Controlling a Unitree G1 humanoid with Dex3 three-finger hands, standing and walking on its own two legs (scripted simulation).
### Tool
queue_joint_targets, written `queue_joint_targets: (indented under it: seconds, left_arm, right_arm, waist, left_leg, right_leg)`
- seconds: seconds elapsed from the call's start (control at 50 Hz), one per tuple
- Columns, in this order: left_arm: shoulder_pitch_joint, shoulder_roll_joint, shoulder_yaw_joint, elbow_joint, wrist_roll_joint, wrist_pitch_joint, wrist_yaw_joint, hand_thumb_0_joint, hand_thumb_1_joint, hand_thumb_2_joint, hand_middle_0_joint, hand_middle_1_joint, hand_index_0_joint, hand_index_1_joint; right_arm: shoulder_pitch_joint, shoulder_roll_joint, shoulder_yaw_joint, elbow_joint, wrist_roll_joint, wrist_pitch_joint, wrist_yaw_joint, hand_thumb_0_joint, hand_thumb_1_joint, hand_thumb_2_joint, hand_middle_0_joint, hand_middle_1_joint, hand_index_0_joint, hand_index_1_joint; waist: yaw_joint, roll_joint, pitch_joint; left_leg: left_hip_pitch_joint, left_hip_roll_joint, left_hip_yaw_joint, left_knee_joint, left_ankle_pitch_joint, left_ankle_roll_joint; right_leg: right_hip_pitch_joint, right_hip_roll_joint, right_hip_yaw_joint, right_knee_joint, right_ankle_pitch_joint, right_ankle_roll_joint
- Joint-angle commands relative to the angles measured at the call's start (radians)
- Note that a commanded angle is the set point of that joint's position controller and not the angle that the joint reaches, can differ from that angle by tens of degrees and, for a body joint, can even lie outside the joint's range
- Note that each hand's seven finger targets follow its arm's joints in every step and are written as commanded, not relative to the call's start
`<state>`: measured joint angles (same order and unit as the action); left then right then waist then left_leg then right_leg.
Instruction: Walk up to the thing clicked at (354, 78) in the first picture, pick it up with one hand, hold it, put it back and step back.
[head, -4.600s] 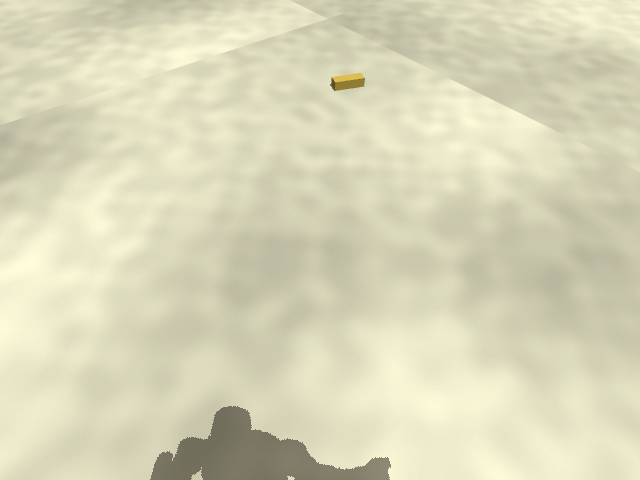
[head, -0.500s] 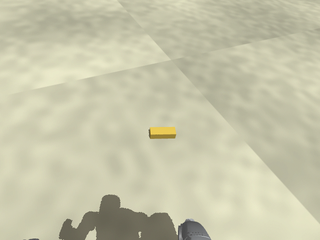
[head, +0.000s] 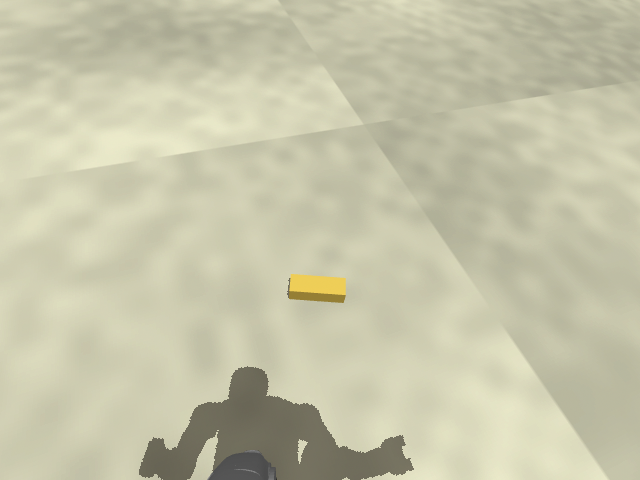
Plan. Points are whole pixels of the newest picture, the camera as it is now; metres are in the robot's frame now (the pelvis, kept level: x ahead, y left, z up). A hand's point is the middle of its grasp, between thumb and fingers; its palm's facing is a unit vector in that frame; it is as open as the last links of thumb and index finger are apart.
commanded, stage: walk up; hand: left
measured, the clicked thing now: (317, 288) +0.78 +0.01 -0.72
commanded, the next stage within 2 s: none
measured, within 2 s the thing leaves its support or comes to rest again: neither
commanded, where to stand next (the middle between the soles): +0.29 -0.20 m, yaw +3 degrees
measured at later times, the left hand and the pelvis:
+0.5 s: hand (239, 429) +0.19 +0.12 -0.13, palm faces +0.01 -0.92 -0.38, open 7.3 cm; pelvis +0.12 -0.17 -0.01, yaw +0 degrees
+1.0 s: hand (291, 381) +0.27 +0.06 -0.14, palm faces +0.04 -0.91 -0.40, open 7.3 cm; pelvis +0.22 -0.23 +0.00, yaw +3 degrees
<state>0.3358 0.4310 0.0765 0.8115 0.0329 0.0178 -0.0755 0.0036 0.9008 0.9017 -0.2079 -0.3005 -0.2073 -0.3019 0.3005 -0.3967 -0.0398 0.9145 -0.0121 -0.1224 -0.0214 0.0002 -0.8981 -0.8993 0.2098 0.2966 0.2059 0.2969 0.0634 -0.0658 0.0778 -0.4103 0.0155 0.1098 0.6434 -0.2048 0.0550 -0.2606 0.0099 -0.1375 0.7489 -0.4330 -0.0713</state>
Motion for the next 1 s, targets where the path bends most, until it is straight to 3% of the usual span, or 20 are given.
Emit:
queue_joint_targets:
  seconds: [0.0, 0.06, 0.1, 0.14, 0.22, 0.28, 0.32, 0.34, 0.36, 0.38, 0.44, 0.54, 0.64, 0.68, 0.72, 0.74, 0.82, 0.94, 0.96, 0.98]
  left_arm:
    - [-0.052, 0.267, 0.066, -0.122, 0.013, -0.006, 0.020, 0.000, 0.900, 0.900, -0.200, -0.300, -0.200, -0.300]
    - [-0.037, 0.235, 0.070, -0.089, 0.005, -0.002, 0.013, 0.000, 0.900, 0.900, -0.200, -0.300, -0.200, -0.300]
    - [-0.013, 0.211, 0.073, -0.071, 0.007, 0.002, -0.004, 0.000, 0.900, 0.900, -0.200, -0.300, -0.200, -0.300]
    - [-0.036, 0.185, 0.069, -0.074, 0.004, 0.008, -0.017, 0.000, 0.900, 0.900, -0.200, -0.300, -0.200, -0.300]
    - [-0.100, 0.188, 0.079, -0.077, -0.001, 0.013, -0.039, 0.000, 0.900, 0.900, -0.200, -0.300, -0.200, -0.300]
    - [-0.037, 0.200, 0.093, -0.034, -0.002, 0.010, -0.040, 0.000, 0.900, 0.900, -0.200, -0.300, -0.200, -0.300]
    - [0.087, 0.250, 0.120, 0.022, 0.009, -0.007, -0.024, 0.000, 0.900, 0.900, -0.200, -0.300, -0.200, -0.300]
    - [0.191, 0.311, 0.134, 0.041, 0.022, -0.020, -0.009, 0.000, 0.900, 0.900, -0.200, -0.300, -0.200, -0.300]
    - [0.143, 0.369, 0.125, -0.009, 0.015, -0.035, 0.004, 0.000, 0.900, 0.900, -0.200, -0.300, -0.200, -0.300]
    - [0.033, 0.395, 0.120, -0.040, -0.005, -0.037, 0.011, 0.000, 0.900, 0.900, -0.200, -0.300, -0.200, -0.300]
    - [-0.066, 0.305, 0.098, -0.046, -0.013, -0.050, 0.028, 0.000, 0.900, 0.900, -0.200, -0.300, -0.200, -0.300]
    - [-0.012, 0.276, 0.071, -0.026, -0.017, -0.075, 0.040, 0.000, 0.900, 0.900, -0.200, -0.300, -0.200, -0.300]
    - [-0.084, 0.237, 0.020, -0.031, -0.037, -0.078, 0.064, 0.000, 0.900, 0.900, -0.200, -0.300, -0.200, -0.300]
    - [-0.068, 0.174, -0.011, -0.028, -0.050, -0.074, 0.071, 0.000, 0.900, 0.900, -0.200, -0.300, -0.200, -0.300]
    - [0.006, 0.162, -0.003, -0.033, -0.052, -0.065, 0.071, 0.000, 0.900, 0.900, -0.200, -0.300, -0.200, -0.300]
    - [-0.021, 0.224, 0.010, -0.009, -0.031, -0.053, 0.081, 0.000, 0.900, 0.900, -0.200, -0.300, -0.200, -0.300]
    - [0.034, 0.201, 0.015, 0.049, -0.027, -0.051, 0.071, 0.000, 0.900, 0.900, -0.200, -0.300, -0.200, -0.300]
    - [0.042, 0.164, 0.022, 0.112, -0.019, -0.082, 0.095, 0.000, 0.900, 0.900, -0.200, -0.300, -0.200, -0.300]
    - [0.025, 0.197, 0.028, 0.108, -0.009, -0.090, 0.103, 0.000, 0.900, 0.900, -0.200, -0.300, -0.200, -0.300]
    - [-0.007, 0.272, 0.039, 0.084, 0.005, -0.105, 0.111, 0.000, 0.900, 0.900, -0.200, -0.300, -0.200, -0.300]
  right_arm:
    - [0.194, -0.419, -0.135, -0.049, 0.028, -0.001, -0.063, 0.000, -0.900, -0.900, 0.200, 0.300, 0.200, 0.300]
    - [0.085, -0.327, -0.098, -0.064, 0.016, -0.005, -0.062, 0.000, -0.900, -0.900, 0.200, 0.300, 0.200, 0.300]
    - [0.073, -0.338, -0.097, -0.059, 0.006, -0.012, -0.049, 0.000, -0.900, -0.900, 0.200, 0.300, 0.200, 0.300]
    - [0.071, -0.354, -0.103, -0.064, -0.003, -0.014, -0.042, 0.000, -0.900, -0.900, 0.200, 0.300, 0.200, 0.300]
    - [0.021, -0.411, -0.122, -0.072, -0.012, -0.010, -0.028, 0.000, -0.900, -0.900, 0.200, 0.300, 0.200, 0.300]
    - [-0.060, -0.419, -0.121, -0.072, -0.014, 0.008, -0.024, 0.000, -0.900, -0.900, 0.200, 0.300, 0.200, 0.300]
    - [-0.010, -0.327, -0.092, -0.055, -0.027, 0.028, -0.028, 0.000, -0.900, -0.900, 0.200, 0.300, 0.200, 0.300]
    - [-0.013, -0.221, -0.058, -0.059, -0.022, 0.036, -0.028, 0.000, -0.900, -0.900, 0.200, 0.300, 0.200, 0.300]
    - [-0.065, -0.208, -0.047, -0.107, 0.003, 0.033, -0.037, 0.000, -0.900, -0.900, 0.200, 0.300, 0.200, 0.300]
    - [-0.088, -0.277, -0.070, -0.099, 0.004, 0.036, -0.047, 0.000, -0.900, -0.900, 0.200, 0.300, 0.200, 0.300]
    - [0.059, -0.305, -0.069, -0.001, 0.013, 0.018, -0.019, 0.000, -0.900, -0.900, 0.200, 0.300, 0.200, 0.300]
    - [0.014, -0.246, -0.063, -0.033, -0.006, 0.023, 0.024, 0.000, -0.900, -0.900, 0.200, 0.300, 0.200, 0.300]
    - [0.013, -0.173, -0.045, -0.047, 0.005, 0.026, 0.018, 0.000, -0.900, -0.900, 0.200, 0.300, 0.200, 0.300]
    - [0.059, -0.223, -0.063, -0.027, -0.002, 0.025, 0.005, 0.000, -0.900, -0.900, 0.200, 0.300, 0.200, 0.300]
    - [0.125, -0.366, -0.102, -0.073, 0.007, 0.028, 0.006, 0.000, -0.900, -0.900, 0.200, 0.300, 0.200, 0.300]
    - [0.101, -0.358, -0.110, -0.069, 0.024, 0.038, 0.010, 0.000, -0.900, -0.900, 0.200, 0.300, 0.200, 0.300]
    - [-0.055, -0.292, -0.077, -0.091, 0.014, 0.050, 0.006, 0.000, -0.900, -0.900, 0.200, 0.300, 0.200, 0.300]
    - [-0.169, -0.206, -0.036, -0.098, 0.002, 0.107, 0.028, 0.000, -0.900, -0.900, 0.200, 0.300, 0.200, 0.300]
    - [-0.152, -0.159, -0.024, -0.095, 0.007, 0.118, 0.029, 0.000, -0.900, -0.900, 0.200, 0.300, 0.200, 0.300]
    - [-0.139, -0.111, -0.011, -0.102, 0.008, 0.124, 0.031, 0.000, -0.900, -0.900, 0.200, 0.300, 0.200, 0.300]
  waist:
    - [-0.133, 0.092, -0.118]
    - [-0.061, 0.054, -0.042]
    - [-0.057, 0.159, -0.040]
    - [-0.062, 0.204, -0.036]
    - [-0.064, 0.272, -0.021]
    - [-0.008, 0.262, -0.042]
    - [0.048, 0.035, -0.085]
    - [0.116, -0.258, -0.061]
    - [0.100, -0.354, -0.010]
    - [0.057, -0.218, 0.035]
    - [-0.039, -0.138, -0.001]
    - [-0.017, -0.091, 0.009]
    - [-0.078, -0.017, -0.086]
    - [-0.116, 0.097, -0.150]
    - [-0.122, 0.250, -0.211]
    - [-0.122, 0.143, -0.170]
    - [-0.054, 0.198, -0.058]
    - [-0.017, 0.171, -0.097]
    - [-0.011, 0.058, -0.071]
    - [-0.028, -0.100, -0.042]
  left_leg:
    - [0.443, 0.522, -0.841, -0.354, -0.283, 0.290]
    - [0.266, 0.350, -0.443, -0.292, -0.094, 0.187]
    - [0.167, 0.302, -0.316, -0.277, -0.012, 0.177]
    - [0.144, 0.276, -0.236, -0.262, 0.026, 0.170]
    - [0.023, 0.257, -0.200, -0.293, -0.303, 0.138]
    - [-0.088, 0.248, -0.165, -0.226, -0.416, 0.110]
    - [-0.208, 0.160, -0.075, 0.107, -0.449, 0.068]
    - [-0.337, 0.061, 0.016, 0.488, -0.400, 0.021]
    - [-0.518, -0.040, -0.063, 0.642, -0.409, -0.017]
    - [-0.466, 0.044, -0.187, 0.672, -0.333, -0.019]
    - [-0.341, 0.111, -0.134, 0.531, -0.202, -0.015]
    - [-0.196, 0.077, -0.096, 0.266, -0.183, -0.021]
    - [0.112, 0.007, -0.051, -0.008, 0.050, -0.002]
    - [0.352, 0.009, -0.100, -0.119, 0.216, 0.044]
    - [0.484, 0.391, -0.691, -0.274, 0.084, 0.273]
    - [0.394, 0.413, -0.718, -0.294, -0.047, 0.308]
    - [0.141, 0.248, -0.402, -0.288, -0.129, 0.184]
    - [-0.090, 0.119, -0.212, -0.072, -0.163, 0.088]
    - [-0.149, 0.069, -0.175, 0.046, -0.215, 0.050]
    - [-0.211, -0.020, -0.141, 0.202, -0.247, -0.010]
  right_leg:
    - [-0.532, -0.068, 0.265, 0.506, -0.102, 0.070]
    - [-0.456, -0.128, 0.278, 0.447, 0.011, 0.071]
    - [-0.371, -0.139, 0.229, 0.375, 0.054, 0.080]
    - [-0.346, -0.144, 0.196, 0.281, 0.079, 0.086]
    - [-0.223, -0.145, 0.143, 0.099, 0.130, 0.075]
    - [-0.029, -0.104, 0.055, 0.007, 0.130, 0.060]
    - [0.174, -0.033, 0.042, -0.063, 0.002, 0.054]
    - [0.206, -0.155, 0.293, -0.274, -0.241, 0.016]
    - [0.144, -0.346, 0.741, -0.541, -0.339, -0.083]
    - [0.042, -0.408, 0.803, -0.606, -0.425, -0.133]
    - [0.047, -0.310, 0.516, -0.432, -0.228, -0.163]
    - [0.003, -0.332, 0.402, -0.405, 0.078, -0.193]
    - [-0.024, -0.304, 0.207, -0.206, 0.688, -0.115]
    - [-0.127, -0.206, 0.105, 0.006, 0.651, -0.021]
    - [-0.377, -0.007, 0.064, 0.333, -0.144, 0.058]
    - [-0.367, -0.056, 0.143, 0.409, -0.216, 0.051]
    - [-0.256, -0.102, 0.150, 0.237, -0.039, 0.047]
    - [0.093, -0.012, 0.092, -0.170, 0.187, 0.069]
    - [0.096, -0.090, 0.226, -0.278, 0.114, 0.049]
    - [0.043, -0.312, 0.562, -0.442, 0.003, -0.018]
